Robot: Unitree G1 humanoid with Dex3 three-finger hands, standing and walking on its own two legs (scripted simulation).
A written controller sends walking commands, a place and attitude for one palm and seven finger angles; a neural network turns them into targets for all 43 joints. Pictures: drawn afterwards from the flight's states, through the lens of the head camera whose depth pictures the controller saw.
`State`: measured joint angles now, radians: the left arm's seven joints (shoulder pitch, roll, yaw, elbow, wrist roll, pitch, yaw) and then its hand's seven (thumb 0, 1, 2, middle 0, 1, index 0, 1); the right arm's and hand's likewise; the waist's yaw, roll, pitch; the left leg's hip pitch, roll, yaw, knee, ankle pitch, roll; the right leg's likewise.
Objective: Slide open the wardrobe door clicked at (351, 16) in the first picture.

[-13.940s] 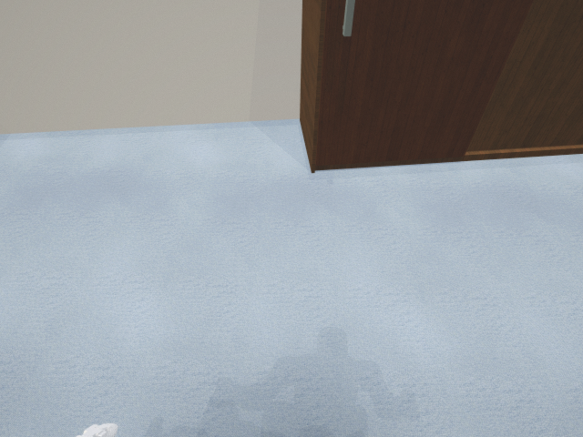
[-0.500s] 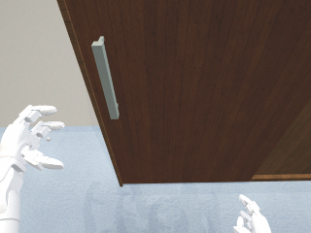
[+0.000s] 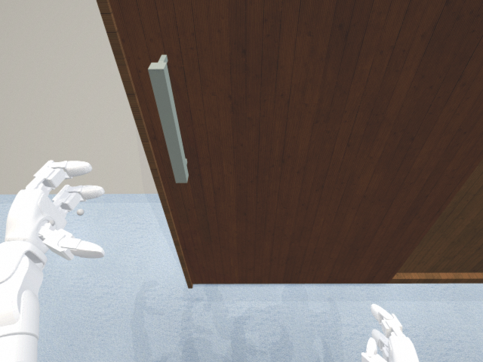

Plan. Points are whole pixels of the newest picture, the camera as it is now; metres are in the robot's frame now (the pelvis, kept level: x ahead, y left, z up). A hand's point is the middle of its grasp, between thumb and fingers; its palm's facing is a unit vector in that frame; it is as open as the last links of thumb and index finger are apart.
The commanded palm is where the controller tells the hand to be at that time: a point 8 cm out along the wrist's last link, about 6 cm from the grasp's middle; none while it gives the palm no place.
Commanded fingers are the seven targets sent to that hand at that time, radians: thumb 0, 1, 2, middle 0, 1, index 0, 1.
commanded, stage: move the hooked fingers beside the handle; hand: left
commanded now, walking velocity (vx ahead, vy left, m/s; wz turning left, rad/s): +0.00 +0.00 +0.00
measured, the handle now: (173, 125) +0.55 +0.21 +0.12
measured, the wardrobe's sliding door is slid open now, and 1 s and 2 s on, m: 0.00 0.00 0.00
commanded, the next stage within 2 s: none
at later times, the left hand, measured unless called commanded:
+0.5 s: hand (106, 177) +0.36 +0.28 +0.13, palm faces +0.13 -0.99 +0.00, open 14.0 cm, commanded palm +0.33 +0.32 +0.13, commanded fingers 0.00 -0.50 0.30 -0.30 -1.20 -0.30 -1.20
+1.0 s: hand (125, 154) +0.42 +0.27 +0.13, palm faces +0.10 -0.99 +0.01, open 14.0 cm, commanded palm +0.40 +0.32 +0.13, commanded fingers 0.00 -0.50 0.30 -0.30 -1.20 -0.30 -1.20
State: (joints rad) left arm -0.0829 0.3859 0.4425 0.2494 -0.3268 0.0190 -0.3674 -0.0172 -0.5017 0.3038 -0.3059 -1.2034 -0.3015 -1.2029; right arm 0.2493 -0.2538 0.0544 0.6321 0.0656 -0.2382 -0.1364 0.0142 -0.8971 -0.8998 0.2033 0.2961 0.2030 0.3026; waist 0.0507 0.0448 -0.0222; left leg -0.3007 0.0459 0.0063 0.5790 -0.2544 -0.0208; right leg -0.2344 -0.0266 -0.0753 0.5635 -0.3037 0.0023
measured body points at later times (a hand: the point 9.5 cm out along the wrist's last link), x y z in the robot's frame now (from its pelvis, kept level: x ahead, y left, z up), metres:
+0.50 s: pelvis +0.00 +0.01 +0.00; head +0.01 +0.01 +0.45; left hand +0.35 +0.33 +0.13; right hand +0.14 -0.24 -0.09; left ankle +0.03 +0.13 -0.73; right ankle +0.00 -0.12 -0.73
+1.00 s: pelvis +0.01 +0.01 -0.01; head +0.05 +0.01 +0.44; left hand +0.41 +0.32 +0.13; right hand +0.11 -0.25 -0.11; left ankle +0.03 +0.13 -0.73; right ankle +0.00 -0.12 -0.73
